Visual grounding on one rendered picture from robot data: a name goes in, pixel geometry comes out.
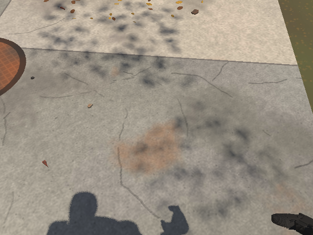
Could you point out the right robot hand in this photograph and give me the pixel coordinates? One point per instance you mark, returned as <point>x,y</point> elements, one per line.
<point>301,223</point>

